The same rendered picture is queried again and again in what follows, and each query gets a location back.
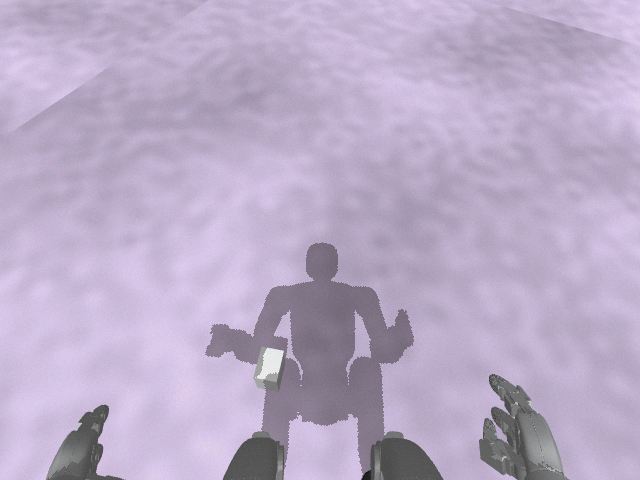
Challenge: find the left robot hand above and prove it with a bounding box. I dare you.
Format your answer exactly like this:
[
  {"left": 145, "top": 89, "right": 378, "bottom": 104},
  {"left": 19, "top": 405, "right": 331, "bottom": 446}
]
[{"left": 46, "top": 405, "right": 124, "bottom": 480}]

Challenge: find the carton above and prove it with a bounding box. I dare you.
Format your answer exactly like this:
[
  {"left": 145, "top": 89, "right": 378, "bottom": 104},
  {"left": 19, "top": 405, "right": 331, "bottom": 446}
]
[{"left": 253, "top": 347, "right": 285, "bottom": 392}]

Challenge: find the right robot hand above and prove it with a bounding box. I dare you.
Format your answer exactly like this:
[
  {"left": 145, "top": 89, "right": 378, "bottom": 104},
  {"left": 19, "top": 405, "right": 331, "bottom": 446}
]
[{"left": 479, "top": 374, "right": 564, "bottom": 480}]

